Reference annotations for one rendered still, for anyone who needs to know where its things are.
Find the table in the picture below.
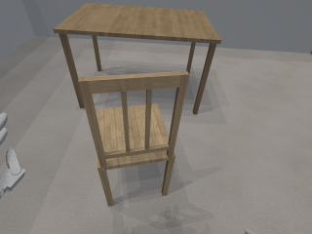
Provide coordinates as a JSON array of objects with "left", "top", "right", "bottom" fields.
[{"left": 54, "top": 2, "right": 221, "bottom": 115}]

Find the chair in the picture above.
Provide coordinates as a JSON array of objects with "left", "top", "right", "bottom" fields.
[{"left": 78, "top": 71, "right": 189, "bottom": 207}]

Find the left robot hand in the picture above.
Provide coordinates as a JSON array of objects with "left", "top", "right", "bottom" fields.
[{"left": 0, "top": 112, "right": 25, "bottom": 199}]

